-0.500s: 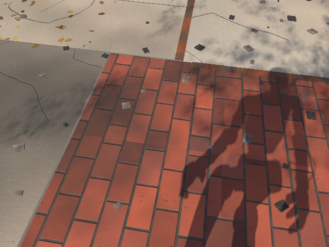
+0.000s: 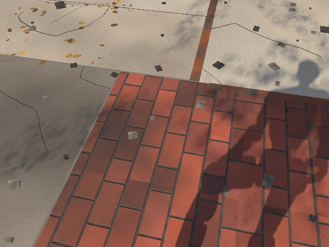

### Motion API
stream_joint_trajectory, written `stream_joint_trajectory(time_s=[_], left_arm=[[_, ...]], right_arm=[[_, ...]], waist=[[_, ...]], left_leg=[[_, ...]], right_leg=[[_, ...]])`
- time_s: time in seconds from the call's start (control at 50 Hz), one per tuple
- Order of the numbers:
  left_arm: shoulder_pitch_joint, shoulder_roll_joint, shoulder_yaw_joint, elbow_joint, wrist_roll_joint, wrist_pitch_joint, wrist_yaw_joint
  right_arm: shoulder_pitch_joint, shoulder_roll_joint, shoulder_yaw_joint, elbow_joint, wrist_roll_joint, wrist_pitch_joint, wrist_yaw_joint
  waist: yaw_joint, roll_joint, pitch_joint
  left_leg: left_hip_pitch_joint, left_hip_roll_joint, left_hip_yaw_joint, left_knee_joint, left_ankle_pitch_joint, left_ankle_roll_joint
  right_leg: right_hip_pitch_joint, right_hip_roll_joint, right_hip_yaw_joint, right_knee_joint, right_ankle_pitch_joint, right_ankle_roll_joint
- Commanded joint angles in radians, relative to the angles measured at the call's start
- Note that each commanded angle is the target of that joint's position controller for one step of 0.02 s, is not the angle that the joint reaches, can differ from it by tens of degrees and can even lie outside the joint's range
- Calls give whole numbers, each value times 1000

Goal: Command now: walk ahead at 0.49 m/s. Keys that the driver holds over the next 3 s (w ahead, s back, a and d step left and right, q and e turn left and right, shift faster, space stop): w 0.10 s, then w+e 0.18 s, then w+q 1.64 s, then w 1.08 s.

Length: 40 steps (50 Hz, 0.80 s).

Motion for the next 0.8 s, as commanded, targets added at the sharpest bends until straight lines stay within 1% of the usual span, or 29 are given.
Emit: stream_joint_trajectory(time_s=[0.02, 0.06, 0.1, 0.14, 0.18, 0.22, 0.26, 0.28, 0.3, 0.32, 0.34, 0.36, 0.38, 0.4, 0.42, 0.44, 0.46, 0.48, 0.5, 0.54, 0.58, 0.62, 0.66, 0.68, 0.72, 0.74, 0.76, 0.78, 0.8], left_arm=[[-34, 130, 17, -52, 1, -18, 23], [6, 139, 18, -50, -2, -11, 34], [44, 147, 19, -48, -9, -7, 39], [100, 152, 19, -38, -18, -2, 40], [142, 159, 22, -30, -24, 8, 42], [165, 167, 28, -27, -28, 19, 46], [158, 180, 36, -32, -29, 28, 50], [141, 187, 39, -38, -28, 32, 50], [119, 178, 35, -47, -21, 35, 49], [113, 135, 20, -72, -7, 35, 48], [248, 4, -14, -84, -10, 13, 41], [237, 48, -8, -69, -30, -13, 33], [138, 129, 12, -96, -46, -26, 30], [55, 136, 12, -118, -40, -31, 34], [11, 132, 18, -128, -23, -30, 40], [14, 124, 25, -131, -12, -20, 45], [25, 104, 24, -133, -9, -10, 45], [32, 86, 21, -134, -7, -3, 46], [16, 81, 20, -142, -4, 0, 48], [-76, 83, 18, -174, 2, 2, 50], [-163, 78, 13, -197, -1, 0, 46], [-233, 85, 10, -213, -9, -2, 39], [-288, 96, 9, -232, -16, -6, 33], [-305, 106, 11, -241, -19, -10, 30], [-303, 138, 21, -248, -21, -19, 26], [-280, 151, 27, -245, -22, -23, 26], [-222, 163, 35, -229, -20, -26, 28], [-105, 195, 52, -200, -12, -31, 33], [61, 261, 71, -177, -2, -34, 39]], right_arm=[[37, -48, -15, -44, -15, 11, -3], [-39, -46, -13, -67, -18, 7, 5], [-117, -34, -5, -87, -15, 2, 15], [-204, -30, 1, -110, -10, -2, 24], [-264, -32, 7, -131, -4, -8, 37], [-298, -45, 8, -152, 0, -19, 51], [-261, -80, -1, -153, 3, -29, 57], [-200, -103, -11, -141, 3, -34, 56], [-55, -145, -33, -98, 1, -37, 51], [142, -217, -56, -53, -16, -38, 44], [264, -322, -82, -16, -31, -28, 46], [281, -237, -58, -9, -26, -24, 52], [179, -168, -35, -26, -12, -26, 53], [85, -133, -22, -54, -12, -23, 54], [21, -111, -15, -65, -20, -19, 56], [-9, -88, -7, -68, -30, -19, 59], [-7, -77, -4, -63, -31, -17, 61], [12, -87, -6, -57, -26, -17, 58], [30, -107, -12, -52, -22, -17, 52], [58, -145, -24, -46, -15, -15, 35], [82, -156, -28, -42, -10, -11, 24], [115, -164, -32, -35, -6, -7, 18], [152, -163, -34, -26, 2, -3, 15], [161, -161, -34, -24, 5, 0, 13], [158, -168, -39, -30, 5, 7, 7], [151, -168, -41, -35, 3, 13, 5], [146, -152, -37, -41, 1, 18, 3], [134, -114, -25, -56, -4, 20, 4], [136, -46, -3, -82, -17, 20, 6]], waist=[[-52, -86, 43], [-31, -77, 47], [-6, -80, 51], [25, -73, 66], [45, -77, 80], [45, -88, 84], [10, -115, 62], [-30, -131, 30], [-102, -127, -57], [-170, -76, -217], [-126, 203, -379], [-141, 253, -434], [-125, 174, -272], [-106, 85, -176], [-77, 26, -103], [-41, 33, -76], [-21, 43, -66], [-12, 44, -59], [-9, 39, -47], [-21, 25, -14], [-41, 33, 7], [-62, 45, 17], [-79, 50, 24], [-80, 50, 25], [-63, 56, 14], [-45, 63, 5], [-14, 65, -15], [38, 48, -79], [97, -93, -216]], left_leg=[[-83, 57, -31, -121, 132, -26], [-115, 48, -20, -256, 246, -36], [-84, 19, 8, -397, 333, -39], [-51, -12, 30, -496, 359, -48], [-47, -33, 29, -570, 337, -54], [-29, -48, 17, -630, 290, -48], [57, -67, 13, -673, 224, -34], [150, -88, 29, -687, 186, -21], [318, -111, 59, -695, 167, 8], [612, 6, -48, -638, 186, 73], [1009, 242, -507, -711, 42, 242], [1046, 267, -753, -864, -64, 279], [932, 225, -606, -860, -81, 224], [779, 181, -469, -871, 1, 198], [623, 143, -376, -901, 100, 188], [522, 110, -318, -929, 163, 179], [470, 91, -292, -954, 181, 181], [439, 81, -267, -973, 206, 191], [416, 75, -245, -989, 219, 200], [384, 64, -215, -1013, 204, 201], [354, 39, -183, -1019, 167, 178], [339, 27, -171, -1011, 143, 164], [354, 40, -196, -989, 105, 158], [372, 48, -216, -969, 85, 152], [407, 64, -260, -918, 48, 135], [414, 62, -274, -882, 46, 125], [407, 39, -275, -824, 59, 109], [352, -17, -250, -690, 95, 81], [217, -105, -147, -372, -34, 39]], right_leg=[[-45, -291, 251, -249, 26, -176], [-4, -278, 216, -245, 72, -158], [17, -257, 171, -241, 107, -135], [40, -253, 170, -230, 102, -127], [95, -268, 186, -193, 91, -127], [149, -295, 215, -142, 85, -120], [178, -318, 250, -85, 120, -103], [178, -312, 251, -20, 215, -89], [173, -263, 196, 134, 361, -62], [31, -202, 129, 419, 288, -23], [-367, -31, 71, 813, -94, 55], [-507, -14, 202, 963, -422, 48], [-606, -83, 199, 1022, -368, 28], [-597, -134, 165, 997, -274, 18], [-552, -167, 150, 923, -207, 19], [-481, -195, 159, 851, -166, 19], [-433, -199, 155, 802, -152, 23], [-410, -196, 144, 752, -145, 31], [-405, -192, 136, 691, -121, 42], [-409, -178, 129, 527, -24, 66], [-368, -150, 127, 372, 98, 78], [-318, -119, 120, 276, 176, 91], [-291, -109, 129, 227, 197, 96], [-279, -108, 140, 202, 190, 93], [-228, -108, 153, 161, 145, 84], [-184, -106, 147, 148, 106, 78], [-103, -105, 136, 125, 69, 66], [64, -133, 153, 115, 37, 38], [310, -312, 320, 107, -33, -15]])
Next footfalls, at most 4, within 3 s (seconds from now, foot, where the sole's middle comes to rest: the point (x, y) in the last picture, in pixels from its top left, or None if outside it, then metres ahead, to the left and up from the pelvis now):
0.32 left None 0.37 0.16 -0.78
0.80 right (200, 223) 0.61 -0.08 -0.78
1.32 left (125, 178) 0.82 0.25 -0.78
1.80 right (135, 122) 1.16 0.24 -0.78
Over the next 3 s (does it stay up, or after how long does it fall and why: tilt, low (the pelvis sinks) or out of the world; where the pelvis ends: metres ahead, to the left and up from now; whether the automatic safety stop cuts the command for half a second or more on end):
stays up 1.38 0.70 0.00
